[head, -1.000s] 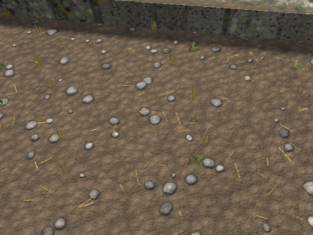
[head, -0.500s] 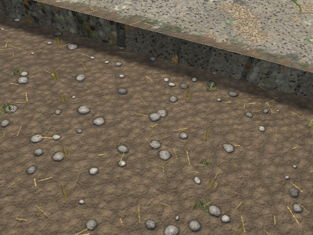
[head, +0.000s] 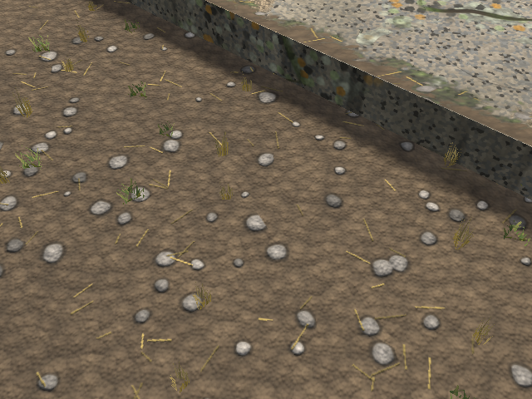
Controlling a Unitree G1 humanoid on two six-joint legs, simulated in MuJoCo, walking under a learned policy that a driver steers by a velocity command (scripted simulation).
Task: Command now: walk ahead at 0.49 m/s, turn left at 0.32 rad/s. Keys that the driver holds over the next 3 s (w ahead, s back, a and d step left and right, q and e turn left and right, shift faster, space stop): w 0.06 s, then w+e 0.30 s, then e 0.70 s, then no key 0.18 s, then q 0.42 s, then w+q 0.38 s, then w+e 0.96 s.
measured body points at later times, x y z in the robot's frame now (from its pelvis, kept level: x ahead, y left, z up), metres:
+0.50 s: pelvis +0.26 +0.06 +0.00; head +0.30 +0.06 +0.45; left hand +0.44 +0.32 -0.11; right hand +0.31 -0.23 -0.10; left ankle +0.27 +0.16 -0.74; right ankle +0.31 -0.10 -0.67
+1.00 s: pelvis +0.38 +0.01 -0.01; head +0.43 -0.02 +0.44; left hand +0.64 +0.22 -0.09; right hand +0.44 -0.31 -0.11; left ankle +0.49 +0.16 -0.69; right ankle +0.43 -0.09 -0.74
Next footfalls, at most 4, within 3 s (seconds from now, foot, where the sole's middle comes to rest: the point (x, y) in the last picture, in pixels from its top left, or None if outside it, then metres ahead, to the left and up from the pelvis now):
0.24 left None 0.31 0.16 -0.78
0.70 right None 0.47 -0.10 -0.78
1.16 left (243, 375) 0.53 0.11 -0.78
1.48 right None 0.36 -0.08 -0.78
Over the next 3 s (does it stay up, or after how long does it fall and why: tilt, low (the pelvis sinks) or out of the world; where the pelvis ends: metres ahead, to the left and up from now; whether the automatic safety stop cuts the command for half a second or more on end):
stays up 1.01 -0.06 0.00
